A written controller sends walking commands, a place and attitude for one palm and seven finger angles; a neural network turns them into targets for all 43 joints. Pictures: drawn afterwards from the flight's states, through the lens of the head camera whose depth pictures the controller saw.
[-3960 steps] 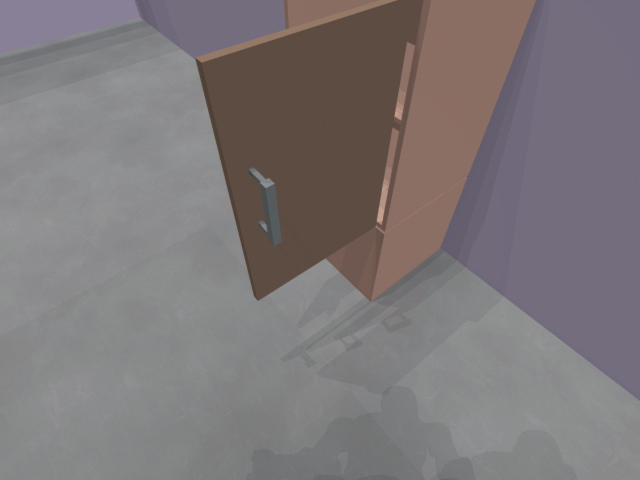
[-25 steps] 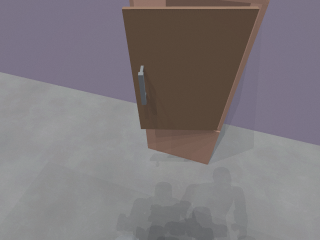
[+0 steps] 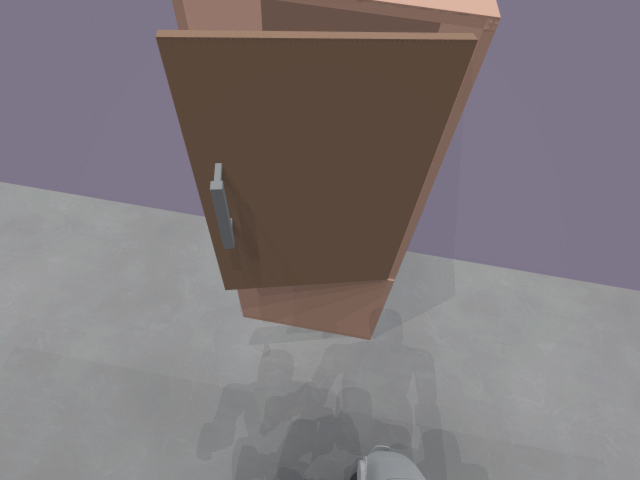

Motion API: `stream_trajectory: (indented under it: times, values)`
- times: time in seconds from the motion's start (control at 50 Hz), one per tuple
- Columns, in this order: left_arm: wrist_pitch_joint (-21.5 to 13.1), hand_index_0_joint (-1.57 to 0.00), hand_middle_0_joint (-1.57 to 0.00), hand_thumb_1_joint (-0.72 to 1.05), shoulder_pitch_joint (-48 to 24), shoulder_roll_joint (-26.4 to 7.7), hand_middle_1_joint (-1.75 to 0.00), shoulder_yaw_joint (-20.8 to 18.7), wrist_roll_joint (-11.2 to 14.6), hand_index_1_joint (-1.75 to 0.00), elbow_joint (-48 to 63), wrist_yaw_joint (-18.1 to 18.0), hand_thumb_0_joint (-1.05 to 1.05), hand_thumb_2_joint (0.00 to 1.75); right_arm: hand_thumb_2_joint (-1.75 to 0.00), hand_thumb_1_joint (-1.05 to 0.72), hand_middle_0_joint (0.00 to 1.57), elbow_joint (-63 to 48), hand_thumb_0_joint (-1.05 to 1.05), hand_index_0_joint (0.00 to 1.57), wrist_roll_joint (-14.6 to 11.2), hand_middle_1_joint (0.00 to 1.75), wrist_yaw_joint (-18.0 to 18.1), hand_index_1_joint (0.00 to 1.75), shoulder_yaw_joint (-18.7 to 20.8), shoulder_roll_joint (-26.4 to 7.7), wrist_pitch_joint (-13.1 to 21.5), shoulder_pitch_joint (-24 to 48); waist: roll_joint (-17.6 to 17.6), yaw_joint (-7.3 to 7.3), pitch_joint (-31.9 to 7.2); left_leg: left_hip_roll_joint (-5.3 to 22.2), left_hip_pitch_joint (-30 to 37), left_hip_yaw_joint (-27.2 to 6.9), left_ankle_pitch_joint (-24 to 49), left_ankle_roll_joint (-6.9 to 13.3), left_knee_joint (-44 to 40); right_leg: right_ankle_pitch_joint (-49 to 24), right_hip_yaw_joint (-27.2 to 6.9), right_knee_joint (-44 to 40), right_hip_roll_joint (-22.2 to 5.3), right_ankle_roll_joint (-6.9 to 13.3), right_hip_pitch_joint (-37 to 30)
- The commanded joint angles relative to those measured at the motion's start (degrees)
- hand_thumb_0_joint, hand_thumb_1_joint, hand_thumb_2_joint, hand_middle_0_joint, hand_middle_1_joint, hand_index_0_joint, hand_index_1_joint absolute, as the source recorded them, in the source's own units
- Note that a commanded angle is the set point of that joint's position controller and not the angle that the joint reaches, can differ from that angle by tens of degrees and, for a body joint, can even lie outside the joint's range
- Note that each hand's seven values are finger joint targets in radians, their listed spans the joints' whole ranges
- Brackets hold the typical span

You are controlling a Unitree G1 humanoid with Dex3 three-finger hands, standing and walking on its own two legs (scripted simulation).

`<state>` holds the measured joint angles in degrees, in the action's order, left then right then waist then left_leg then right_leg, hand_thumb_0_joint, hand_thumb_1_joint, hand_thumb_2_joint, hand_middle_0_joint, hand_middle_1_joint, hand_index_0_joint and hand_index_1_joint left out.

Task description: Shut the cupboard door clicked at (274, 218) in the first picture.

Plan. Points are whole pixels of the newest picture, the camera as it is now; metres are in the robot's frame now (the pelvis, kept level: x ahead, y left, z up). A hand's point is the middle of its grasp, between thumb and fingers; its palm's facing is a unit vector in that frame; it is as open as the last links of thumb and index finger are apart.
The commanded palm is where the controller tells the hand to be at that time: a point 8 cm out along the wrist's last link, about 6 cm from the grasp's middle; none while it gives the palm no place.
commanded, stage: take the last steps up to it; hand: left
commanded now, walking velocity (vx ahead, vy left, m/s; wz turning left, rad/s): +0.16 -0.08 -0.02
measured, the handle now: (223, 208) +0.52 +0.17 -0.03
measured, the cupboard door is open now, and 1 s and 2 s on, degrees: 16 16 16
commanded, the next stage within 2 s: come to a stop and stand still in 0.04 s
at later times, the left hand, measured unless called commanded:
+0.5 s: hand (222, 472) +0.16 +0.13 -0.16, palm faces +0.07 -0.97 -0.24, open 7.3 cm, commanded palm none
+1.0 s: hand out of the picture +0.09 +0.16 -0.18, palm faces +0.04 -0.97 -0.25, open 7.4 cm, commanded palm none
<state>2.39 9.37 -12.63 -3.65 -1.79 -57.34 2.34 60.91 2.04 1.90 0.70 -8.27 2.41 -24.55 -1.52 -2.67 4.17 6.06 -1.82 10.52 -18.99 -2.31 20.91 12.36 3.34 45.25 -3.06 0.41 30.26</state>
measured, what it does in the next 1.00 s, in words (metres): steps on the spot: right foot, then left foot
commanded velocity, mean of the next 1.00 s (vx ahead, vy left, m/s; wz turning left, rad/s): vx -0.07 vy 0.01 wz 0.00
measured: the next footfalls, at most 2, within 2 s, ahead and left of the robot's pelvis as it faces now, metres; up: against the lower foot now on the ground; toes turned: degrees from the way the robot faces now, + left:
right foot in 0.10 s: +0.15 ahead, -0.13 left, +0.00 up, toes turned -5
left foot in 0.64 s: +0.12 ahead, +0.09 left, +0.00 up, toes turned +3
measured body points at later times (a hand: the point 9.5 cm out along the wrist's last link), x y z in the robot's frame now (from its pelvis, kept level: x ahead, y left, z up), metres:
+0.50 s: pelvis +0.10 -0.05 +0.00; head +0.13 -0.06 +0.45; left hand +0.15 +0.18 -0.14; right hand +0.19 -0.28 -0.15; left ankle +0.09 +0.08 -0.70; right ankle +0.11 -0.13 -0.74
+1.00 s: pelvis +0.07 -0.04 -0.01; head +0.10 -0.04 +0.44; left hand +0.09 +0.21 -0.16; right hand +0.12 -0.27 -0.16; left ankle +0.08 +0.10 -0.74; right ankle +0.03 -0.16 -0.74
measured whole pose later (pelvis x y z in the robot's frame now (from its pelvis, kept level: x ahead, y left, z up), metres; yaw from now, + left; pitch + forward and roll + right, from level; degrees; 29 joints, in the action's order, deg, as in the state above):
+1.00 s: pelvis +0.07 -0.04 -0.01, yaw +1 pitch +0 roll +0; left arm 2.0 13.6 -11.5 -2.3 -1.3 -60.5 -0.9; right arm 59.6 0.4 2.0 1.4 -10.2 -1.6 -10.8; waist 0.7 -0.2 3.2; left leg 2.5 -15.3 1.5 -13.9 -1.6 29.4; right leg 19.6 -0.4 27.8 0.2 0.3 8.9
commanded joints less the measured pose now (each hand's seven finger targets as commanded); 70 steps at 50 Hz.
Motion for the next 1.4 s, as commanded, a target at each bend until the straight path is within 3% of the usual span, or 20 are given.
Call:
stream_trajectory:
  times: [0.0, 0.04, 0.06, 0.08, 0.12, 0.2, 0.28, 0.5, 0.58, 0.62, 0.64, 0.74, 0.82, 0.88, 0.94, 0.96, 1.02, 1.08, 1.2, 1.38]
  values:
    - [-2.31, -0.2, -0.2, 0.9, -1.45, -1.35, -0.3, -0.07, 0.42, -0.3, 4.05, 0.06, 0.0, 0.9, -0.9, -0.9, 0.2, -1.01, 0.0, 0.2, 0.01, 0.3, 0.43, 0.3, 3.01, -11.69, 0.04, -1.59, 11.81, 1.41, 0.12, 12.37, -2.84, -5.3, 34.06, 7.92, 0.21, 0.2, 3.04, -10.15, 2.6, 1.73, -8.92]
    - [-3.24, -0.2, -0.2, 0.9, 11.3, -5.02, -0.3, -1.3, 0.2, -0.3, -0.15, -0.53, 0.0, 0.9, -0.9, -0.9, 0.2, -1.12, 0.0, 0.2, -1.03, 0.3, 0.08, 0.3, 3.11, -11.23, 0.06, 0.64, 5.39, 7.45, -6.15, 8.01, -10.34, -1.86, 30.69, 4.76, 14.53, -5.91, 0.91, -17.91, 2.33, 3.13, -28.99]
    - [-4.04, -0.2, -0.2, 0.9, 18.28, -10.4, -0.3, -2.5, -0.22, -0.3, -2.19, -1.4, 0.0, 0.9, -0.9, -0.9, 0.2, -1.91, 0.0, 0.2, -1.85, 0.3, -0.6, 0.3, 2.51, -7.79, 0.15, -0.08, -8.14, 9.97, -11.72, 0.61, -21.48, 1.84, 9.42, 2.36, 29.6, -6.25, -13.86, -22.41, -9.98, 7.25, -40.28]
    - [-4.06, -0.2, -0.2, 0.9, 19.39, -12.67, -0.3, -2.64, 0.8, -0.3, -3.01, -2.11, 0.0, 0.9, -0.9, -0.9, 0.2, -3.48, 0.0, 0.2, -2.03, 0.3, -0.5, 0.3, 1.99, -5.41, -0.63, -0.26, -14.25, 8.49, -12.71, -4.51, -25.66, -2.79, -17.99, 2.03, 43.67, -9.71, -26.12, -29.39, -19.07, 11.62, -37.26]
    - [-3.88, -0.2, -0.2, 0.9, 9.52, -8.78, -0.3, -1.6, 1.01, -0.3, -0.67, -2.9, 0.0, 0.9, -0.9, -0.9, 0.2, -2.51, 0.0, 0.2, -1.53, 0.3, -0.56, 0.3, 2.48, -5.36, -1.63, 1.85, -9.13, 5.22, -4.3, -0.54, -28.73, -9.28, -11.16, 2.81, 49.43, 0.74, -22.45, -33.88, -16.4, 11.16, -24.82]
    - [-4.82, -0.2, -0.2, 0.9, 0.74, -2.21, -0.3, 0.8, 0.85, -0.3, 1.38, -3.89, 0.0, 0.9, -0.9, -0.9, 0.2, 0.41, 0.0, 0.2, -1.22, 0.3, -0.38, 0.3, 1.14, -2.14, -3.03, -1.2, -0.21, -0.21, -5.89, 0.49, -18.65, -10.36, -3.67, 0.56, 37.78, -28.87, -7.48, -29.77, -12.25, 9.24, -15.51]
    - [-4.74, -0.2, -0.2, 0.9, 3.41, -3.4, -0.3, 0.7, 0.61, -0.3, 0.35, -4.4, 0.0, 0.9, -0.9, -0.9, 0.2, -0.77, 0.0, 0.2, -1.96, 0.3, -0.39, 0.3, 1.32, -2.45, -4.31, 2.2, -2.53, 1.7, -8.11, -2.61, -18.15, -9.39, -3.51, -0.57, 27.96, -41.74, -7.16, -26.36, -12.73, 9.66, -20.52]
    - [-2.56, -0.2, -0.2, 0.9, 4.17, -7.45, -0.3, -1.6, -0.01, -0.3, 1.38, -5.14, 0.0, 0.9, -0.9, -0.9, 0.2, -6.27, 0.0, 0.2, -1.72, 0.3, -0.72, 0.3, 2.71, -5.97, -5.16, 12.57, -6.79, 3.69, -6.71, -5.01, -20.51, -10.11, -5.64, -0.77, 21.83, -43.26, -10.0, -22.42, -15.2, 11.91, -25.78]
    - [-1.93, -0.2, -0.2, 0.9, 3.1, -6.42, -0.3, -1.13, 0.54, -0.3, 1.49, -4.91, 0.0, 0.9, -0.9, -0.9, 0.2, -4.98, 0.0, 0.2, -1.59, 0.3, -0.73, 0.3, 2.65, -6.27, -4.11, 9.32, -5.08, 1.78, -8.59, -3.02, -6.15, -9.92, 14.34, 0.49, 2.18, -25.4, -6.84, -17.0, -9.88, 5.73, -19.7]
    - [-1.22, -0.2, -0.2, 0.9, 5.64, -2.06, -0.3, 0.21, 1.23, -0.3, 2.48, -4.79, 0.0, 0.9, -0.9, -0.9, 0.2, -6.6, 0.0, 0.2, -0.82, 0.3, -0.15, 0.3, 3.15, -12.62, -3.2, 10.97, 13.45, 3.05, -8.6, 12.97, -5.51, -23.98, 40.73, 8.49, -1.12, 8.09, -0.16, -9.88, -0.11, -0.62, -14.0]
    - [-0.8, -0.2, -0.2, 0.9, 4.68, -2.7, -0.3, 0.14, 1.06, -0.3, 2.41, -4.89, 0.0, 0.9, -0.9, -0.9, 0.2, -6.68, 0.0, 0.2, -0.46, 0.3, 0.2, 0.3, 3.09, -12.87, -3.41, 12.4, 11.15, 2.4, -6.88, 14.69, -9.91, -23.59, 38.57, 12.35, -2.2, 17.87, -2.61, -2.98, 1.71, -0.6, -15.0]
    - [0.5, -0.2, -0.2, 0.9, 5.7, -3.59, -0.3, -0.45, 0.97, -0.3, 1.37, -3.69, 0.0, 0.9, -0.9, -0.9, 0.2, -6.95, 0.0, 0.2, -0.18, 0.3, 1.55, 0.3, 2.02, -11.87, -2.99, 15.11, 11.45, 3.54, -4.62, 11.08, -9.19, -20.34, 37.78, 12.83, -0.98, 15.61, -6.45, 6.45, 2.6, -0.99, -10.29]
    - [-0.07, -0.2, -0.2, 0.9, 4.71, -2.44, -0.3, 0.18, 0.97, -0.3, 1.46, -2.91, 0.0, 0.9, -0.9, -0.9, 0.2, -5.38, 0.0, 0.2, -0.29, 0.3, 1.3, 0.3, 2.95, -13.2, -3.09, 12.68, 10.88, 1.86, -7.44, 9.69, -3.73, -20.27, 32.62, 11.58, -0.18, 13.57, -3.35, -4.66, 2.83, -1.28, -12.64]
    - [-0.86, -0.2, -0.2, 0.9, 7.76, -2.29, -0.3, 0.37, 0.85, -0.3, -0.15, -2.92, 0.0, 0.9, -0.9, -0.9, 0.2, -4.11, 0.0, 0.2, -1.02, 0.3, 0.99, 0.3, 3.17, -12.2, -3.07, 11.98, 8.15, 3.14, -7.3, 6.53, -7.91, -18.72, 25.03, 8.51, 2.45, 1.04, -2.75, -19.95, 3.3, -0.76, -21.95]
    - [-1.81, -0.2, -0.2, 0.9, 6.86, -6.8, -0.3, 0.3, 0.64, -0.3, -1.04, -3.47, 0.0, 0.9, -0.9, -0.9, 0.2, -4.52, 0.0, 0.2, -1.83, 0.3, 0.14, 0.3, 1.82, -6.88, -3.22, 12.08, -6.1, 1.82, -3.57, -3.0, -13.45, -10.33, 3.71, 1.81, 6.15, -2.01, -14.51, -29.74, -8.43, 4.14, -20.59]
    - [-1.9, -0.2, -0.2, 0.9, 4.56, -7.34, -0.3, 0.69, 0.78, -0.3, -0.78, -3.31, 0.0, 0.9, -0.9, -0.9, 0.2, -3.94, 0.0, 0.2, -1.61, 0.3, -0.3, 0.3, 1.62, -6.48, -3.17, 11.42, -4.52, 0.81, -2.79, -3.53, -9.39, -10.22, 5.39, 1.52, 5.47, 0.53, -13.64, -29.7, -8.89, 4.92, -15.81]
    - [-2.82, -0.2, -0.2, 0.9, 5.23, -4.69, -0.3, 1.21, 1.15, -0.3, -2.16, -3.72, 0.0, 0.9, -0.9, -0.9, 0.2, -1.33, 0.0, 0.2, -1.18, 0.3, -0.19, 0.3, 1.33, -7.0, -2.67, 9.74, -6.31, 1.36, -3.59, -1.81, -7.09, -10.68, 14.03, 1.72, 3.98, -10.96, -9.73, -26.87, -4.46, 3.06, -18.72]
    - [-2.77, -0.2, -0.2, 0.9, 5.72, -3.71, -0.3, 1.48, 1.28, -0.3, -3.06, -3.92, 0.0, 0.9, -0.9, -0.9, 0.2, 0.78, 0.0, 0.2, -1.33, 0.3, -0.13, 0.3, 1.03, -6.94, -2.48, 8.31, -2.69, 1.72, -1.17, -0.58, -6.43, -11.47, 14.84, 1.8, 1.67, -5.86, -8.35, -28.07, -2.8, 2.07, -18.33]
    - [-2.46, -0.2, -0.2, 0.9, 7.05, -2.82, -0.3, 1.71, 1.45, -0.3, -4.49, -4.02, 0.0, 0.9, -0.9, -0.9, 0.2, 2.83, 0.0, 0.2, -1.15, 0.3, 0.09, 0.3, 0.44, -6.27, -2.64, 6.98, 1.18, 2.3, 3.08, -0.82, -8.31, -11.53, 12.41, 1.43, -0.13, -0.06, -8.71, -30.38, -2.41, 2.1, -17.83]
    - [-2.86, -0.2, -0.2, 0.9, 8.82, -1.81, -0.3, 1.85, 1.48, -0.3, -5.39, -4.15, 0.0, 0.9, -0.9, -0.9, 0.2, 3.74, 0.0, 0.2, -1.32, 0.3, 0.48, 0.3, 0.37, -5.66, -2.14, 4.71, 0.13, 2.47, 0.18, -0.24, -6.79, -11.36, 14.41, 1.49, 0.0, -4.86, -7.85, -29.65, -2.11, 2.22, -20.44]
